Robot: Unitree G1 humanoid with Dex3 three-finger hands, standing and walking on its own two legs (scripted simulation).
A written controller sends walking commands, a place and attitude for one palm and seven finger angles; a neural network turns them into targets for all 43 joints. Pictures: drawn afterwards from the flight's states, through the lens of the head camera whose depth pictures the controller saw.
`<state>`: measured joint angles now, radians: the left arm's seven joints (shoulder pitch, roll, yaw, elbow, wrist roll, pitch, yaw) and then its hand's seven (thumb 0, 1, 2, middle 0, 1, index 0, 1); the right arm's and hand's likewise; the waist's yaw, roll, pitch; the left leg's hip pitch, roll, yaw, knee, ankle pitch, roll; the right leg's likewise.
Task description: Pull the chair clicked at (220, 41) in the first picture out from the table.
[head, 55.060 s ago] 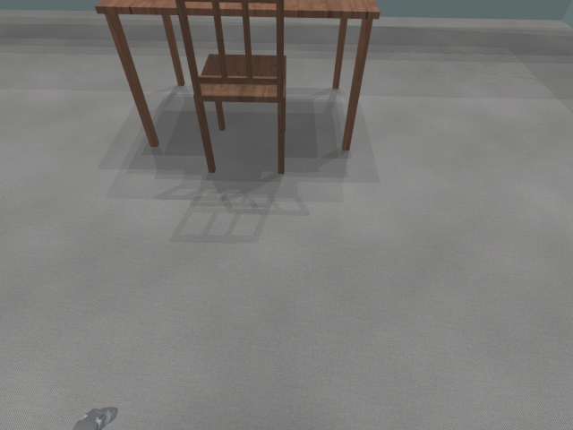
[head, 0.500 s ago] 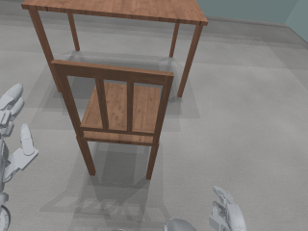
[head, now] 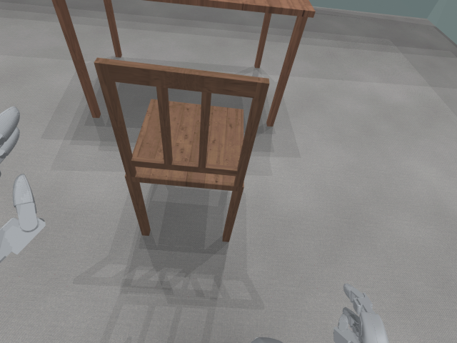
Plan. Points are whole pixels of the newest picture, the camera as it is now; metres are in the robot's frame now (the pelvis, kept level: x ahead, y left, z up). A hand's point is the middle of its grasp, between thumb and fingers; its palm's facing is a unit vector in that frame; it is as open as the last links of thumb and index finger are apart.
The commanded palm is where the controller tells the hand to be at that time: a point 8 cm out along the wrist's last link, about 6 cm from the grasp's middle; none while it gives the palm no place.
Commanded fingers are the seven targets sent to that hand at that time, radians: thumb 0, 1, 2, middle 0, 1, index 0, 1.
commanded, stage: stop stepping back and stand still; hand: left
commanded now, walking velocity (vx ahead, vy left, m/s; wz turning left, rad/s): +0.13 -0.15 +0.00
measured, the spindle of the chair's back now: (165, 128) +0.64 +0.20 -0.08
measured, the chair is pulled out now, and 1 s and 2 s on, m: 0.59 0.59 0.59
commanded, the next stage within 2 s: let the arm hang, fingers relaxed in 0.24 s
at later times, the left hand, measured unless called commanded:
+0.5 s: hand (94, 329) +0.15 +0.23 -0.09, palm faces +0.12 -0.95 -0.28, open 7.4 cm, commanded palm none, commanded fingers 0.00 0.90 0.90 -0.20 -0.30 -0.20 -0.30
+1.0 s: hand out of the picture +0.01 +0.21 -0.14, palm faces +0.09 -0.96 -0.26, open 7.3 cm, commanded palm none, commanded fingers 0.00 0.90 0.90 -0.20 -0.30 -0.20 -0.30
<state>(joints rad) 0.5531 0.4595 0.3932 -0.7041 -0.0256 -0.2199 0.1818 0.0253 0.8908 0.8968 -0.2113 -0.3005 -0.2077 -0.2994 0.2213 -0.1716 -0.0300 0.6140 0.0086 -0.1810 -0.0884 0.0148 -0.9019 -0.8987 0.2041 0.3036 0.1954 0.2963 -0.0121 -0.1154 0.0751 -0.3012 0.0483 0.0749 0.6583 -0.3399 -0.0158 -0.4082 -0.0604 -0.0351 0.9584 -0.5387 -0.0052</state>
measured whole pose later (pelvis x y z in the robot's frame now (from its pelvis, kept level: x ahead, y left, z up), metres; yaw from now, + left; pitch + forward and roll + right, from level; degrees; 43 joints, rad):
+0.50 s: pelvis -0.01 +0.01 +0.00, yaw +4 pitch +1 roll +1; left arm 0.30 0.22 0.10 0.37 0.03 0.05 0.02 0.01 0.91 0.90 -0.19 -0.30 -0.19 -0.30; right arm 0.25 -0.24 -0.03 0.77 -0.04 0.00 0.01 0.01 -0.90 -0.90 0.20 0.30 0.19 0.30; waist -0.04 -0.02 0.04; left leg -0.36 0.01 0.06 0.68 -0.34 0.01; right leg -0.42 -0.07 -0.10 0.74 -0.35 -0.01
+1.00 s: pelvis +0.00 +0.01 +0.02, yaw +4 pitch -2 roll +0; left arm 0.30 0.19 -0.01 1.00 0.00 0.02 0.03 0.00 0.92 0.90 -0.20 -0.30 -0.20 -0.30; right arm 0.31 -0.18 0.00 1.01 -0.01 0.01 -0.02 0.01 -0.92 -0.90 0.20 0.30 0.19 0.30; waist 0.00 0.04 0.05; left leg -0.17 0.03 0.05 0.43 -0.23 -0.01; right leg -0.21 -0.02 -0.11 0.44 -0.20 -0.03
